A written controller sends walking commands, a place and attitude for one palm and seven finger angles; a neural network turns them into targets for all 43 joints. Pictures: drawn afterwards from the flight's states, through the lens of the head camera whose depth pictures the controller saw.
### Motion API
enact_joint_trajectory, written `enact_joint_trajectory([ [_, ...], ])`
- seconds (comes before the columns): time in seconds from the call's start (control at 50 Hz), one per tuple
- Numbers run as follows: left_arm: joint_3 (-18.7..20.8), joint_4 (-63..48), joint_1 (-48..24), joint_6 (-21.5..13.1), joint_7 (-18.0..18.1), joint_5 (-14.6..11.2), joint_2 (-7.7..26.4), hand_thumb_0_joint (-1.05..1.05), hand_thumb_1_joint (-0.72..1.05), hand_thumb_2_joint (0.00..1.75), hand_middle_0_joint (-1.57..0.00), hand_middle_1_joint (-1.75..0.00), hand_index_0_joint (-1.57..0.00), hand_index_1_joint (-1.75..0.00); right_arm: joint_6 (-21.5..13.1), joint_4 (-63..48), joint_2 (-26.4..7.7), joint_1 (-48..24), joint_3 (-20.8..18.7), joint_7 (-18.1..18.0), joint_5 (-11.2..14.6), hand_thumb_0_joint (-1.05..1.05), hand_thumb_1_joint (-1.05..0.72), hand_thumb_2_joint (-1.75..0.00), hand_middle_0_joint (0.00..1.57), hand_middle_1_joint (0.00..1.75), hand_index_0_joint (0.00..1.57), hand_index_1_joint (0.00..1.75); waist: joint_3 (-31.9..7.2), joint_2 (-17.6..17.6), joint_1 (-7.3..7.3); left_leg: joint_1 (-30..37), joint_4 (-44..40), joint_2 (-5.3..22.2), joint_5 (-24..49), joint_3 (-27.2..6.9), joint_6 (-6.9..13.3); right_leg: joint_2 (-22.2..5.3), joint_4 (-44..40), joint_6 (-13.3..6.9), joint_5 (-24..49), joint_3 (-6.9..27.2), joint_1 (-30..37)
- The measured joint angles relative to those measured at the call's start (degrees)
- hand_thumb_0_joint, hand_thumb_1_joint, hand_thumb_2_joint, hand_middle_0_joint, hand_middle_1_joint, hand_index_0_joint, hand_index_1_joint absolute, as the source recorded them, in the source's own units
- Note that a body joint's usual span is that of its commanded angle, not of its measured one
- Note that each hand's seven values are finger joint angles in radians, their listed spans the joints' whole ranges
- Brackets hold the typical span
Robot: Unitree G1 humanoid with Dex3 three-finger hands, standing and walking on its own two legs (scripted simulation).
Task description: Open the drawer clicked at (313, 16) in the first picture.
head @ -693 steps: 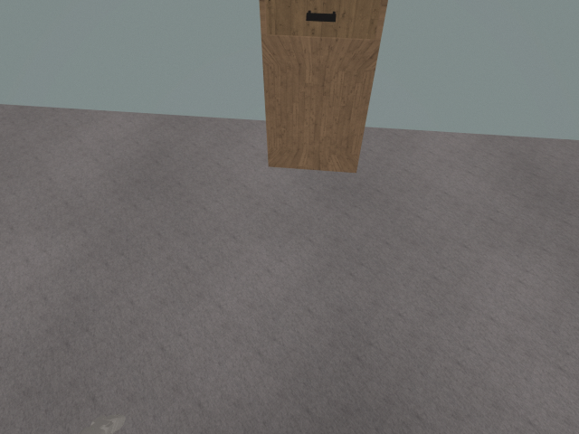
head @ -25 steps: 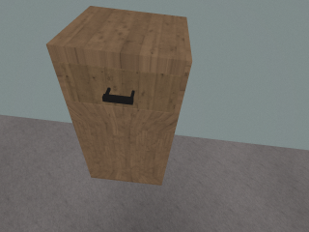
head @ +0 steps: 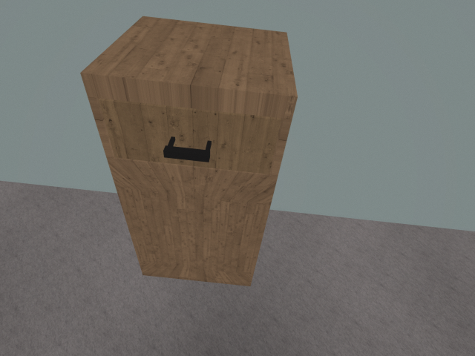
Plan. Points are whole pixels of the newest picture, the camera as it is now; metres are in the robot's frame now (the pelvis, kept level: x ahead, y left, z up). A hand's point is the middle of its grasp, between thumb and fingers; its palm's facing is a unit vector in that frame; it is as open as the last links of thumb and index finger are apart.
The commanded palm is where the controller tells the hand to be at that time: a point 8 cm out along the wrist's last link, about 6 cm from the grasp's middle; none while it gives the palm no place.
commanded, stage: shuffle to correct the standing spot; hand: left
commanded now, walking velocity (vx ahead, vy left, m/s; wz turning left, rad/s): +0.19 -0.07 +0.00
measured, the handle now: (188, 148) +0.59 +0.16 +0.02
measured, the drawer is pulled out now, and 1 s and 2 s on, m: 0.00 0.00 0.00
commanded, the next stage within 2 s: come to a stop and stand still in 0.60 s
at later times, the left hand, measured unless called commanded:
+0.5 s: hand out of the picture +0.01 +0.20 -0.18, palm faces +0.03 -0.99 -0.10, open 7.4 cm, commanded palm none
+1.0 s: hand (188, 333) +0.21 +0.10 -0.15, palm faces +0.02 -0.99 -0.17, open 7.2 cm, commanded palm none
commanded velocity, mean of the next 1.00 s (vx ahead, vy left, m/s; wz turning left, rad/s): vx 0.04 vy -0.01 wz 0.00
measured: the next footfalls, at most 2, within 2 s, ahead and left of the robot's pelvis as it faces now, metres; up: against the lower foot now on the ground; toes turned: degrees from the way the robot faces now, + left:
right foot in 0.08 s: +0.01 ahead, -0.09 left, +0.00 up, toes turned -4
left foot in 0.36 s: +0.06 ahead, +0.14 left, +0.00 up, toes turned +7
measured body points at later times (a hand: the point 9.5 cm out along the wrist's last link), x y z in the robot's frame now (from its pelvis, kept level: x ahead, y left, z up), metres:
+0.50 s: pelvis +0.02 +0.03 +0.00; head +0.02 +0.07 +0.45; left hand +0.01 +0.25 -0.17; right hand +0.00 -0.18 -0.14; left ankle +0.02 +0.13 -0.74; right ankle +0.01 -0.09 -0.66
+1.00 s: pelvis +0.09 -0.05 +0.00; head +0.12 -0.06 +0.45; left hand +0.21 +0.16 -0.14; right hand +0.07 -0.27 -0.16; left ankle +0.06 +0.08 -0.68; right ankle +0.14 -0.13 -0.74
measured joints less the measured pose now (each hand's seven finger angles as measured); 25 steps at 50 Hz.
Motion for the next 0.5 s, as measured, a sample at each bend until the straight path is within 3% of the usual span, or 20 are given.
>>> enact_joint_trajectory([
  [0.04,0.4,-1.0,1.0,-0.8,-0.1,-0.1,-0.2,0.01,0.91,0.9,-0.2,-0.3,-0.2,-0.3,0.3,0.4,-0.1,-0.4,-0.2,-0.1,-0.3,0.0,-0.91,-0.9,0.2,0.3,0.2,0.3,-0.5,0.3,0.85,0.1,-1.0,0.1,-0.2,0.4,-0.2,1.0,-4.1,-0.7,-0.2,-2.0,3.6],
  [0.08,0.5,-1.8,3.1,-2.0,0.1,0.1,0.1,0.0,0.91,0.9,-0.2,-0.3,-0.2,-0.3,0.7,0.3,-0.4,-0.9,-0.7,-0.5,-0.3,0.01,-0.92,-0.9,0.2,0.3,0.2,0.3,-1.2,-1.5,2.11,-2.4,2.5,-1.3,-6.8,2.1,-1.3,0.7,-14.5,-2.4,-0.4,-0.9,7.8],
  [0.1,0.4,-1.2,3.4,-2.1,0.5,0.2,-0.3,0.0,0.91,0.9,-0.2,-0.3,-0.2,-0.3,0.8,0.0,-1.0,-1.5,-1.2,-0.6,0.0,0.02,-0.92,-0.9,0.2,0.3,0.2,0.3,-0.8,-1.0,2.48,-4.9,8.0,-1.2,-9.6,2.1,-1.6,0.7,-15.7,-2.9,5.1,-1.1,7.5],
  [0.12,0.1,-0.5,3.6,-1.8,0.7,0.2,-0.7,0.0,0.91,0.9,-0.2,-0.3,-0.2,-0.3,1.0,-0.5,-1.7,-1.9,-1.7,-0.5,0.0,0.02,-0.93,-0.9,0.2,0.3,0.2,0.3,0.0,-0.2,2.21,-7.3,15.3,-1.2,-10.5,1.7,-1.7,0.7,-16.1,-2.8,10.3,-2.0,7.6],
  [0.16,0.0,1.8,4.7,-1.4,1.0,0.1,-1.2,0.0,0.91,0.9,-0.2,-0.3,-0.2,-0.3,1.0,-1.5,-2.5,-2.1,-2.5,0.2,0.1,0.02,-0.93,-0.9,0.2,0.3,0.2,0.3,-0.1,0.6,1.33,-10.6,28.6,-0.7,-9.1,1.6,-2.0,0.8,-16.9,-2.2,12.5,-3.0,8.5],
  [0.2,-0.1,3.7,5.9,-1.7,1.4,0.2,-1.0,0.01,0.91,0.9,-0.2,-0.3,-0.2,-0.3,0.3,-2.4,-2.4,-1.8,-2.6,1.0,0.3,0.02,-0.93,-0.9,0.2,0.3,0.2,0.3,-1.3,-0.4,0.61,-10.6,34.3,0.6,-7.1,2.5,-1.8,0.4,-18.7,-1.4,12.5,-2.6,9.4],
  [0.24,-0.3,4.4,6.3,-2.4,1.4,0.5,-0.8,0.01,0.91,0.9,-0.2,-0.3,-0.2,-0.3,-0.8,-3.4,-1.9,-1.4,-2.5,1.5,0.5,0.01,-0.92,-0.9,0.19,0.3,0.2,0.3,-1.8,-1.7,0.14,-7.6,30.9,2.1,-7.1,3.4,-1.5,-0.2,-20.3,-1.0,12.9,-2.0,9.9],
  [0.34,-0.7,3.1,4.0,-3.1,0.4,0.7,-0.4,0.01,0.91,0.9,-0.2,-0.3,-0.2,-0.3,-3.3,-4.3,-1.2,-0.6,-1.6,0.8,0.6,0.01,-0.92,-0.9,0.19,0.3,0.2,0.29,-0.7,-2.4,0.95,4.8,7.7,3.4,-9.6,5.1,-0.9,-1.3,-16.3,0.2,10.5,-2.1,7.9],
  [0.42,-0.4,2.0,1.4,-1.6,-0.6,0.9,0.3,0.01,0.91,0.9,-0.2,-0.3,-0.2,-0.3,-4.2,-3.5,-0.1,-0.4,-0.6,-0.4,0.2,0.01,-0.93,-0.9,0.19,0.3,0.2,0.3,0.5,-4.1,0.71,6.4,5.5,2.0,-7.0,7.3,-0.5,-2.5,5.0,-0.6,2.7,0.9,-2.0],
  [0.5,0.4,0.9,-2.6,-1.0,-1.5,1.1,1.4,0.01,0.91,0.9,-0.2,-0.3,-0.2,-0.3,-4.6,-2.0,1.2,2.5,0.2,-1.0,0.2,0.0,-0.92,-0.9,0.2,0.3,0.2,0.3,0.4,-3.7,-0.31,10.2,-1.1,1.7,-4.4,7.8,-0.7,-3.5,18.5,-0.1,10.1,1.4,-11.3],
])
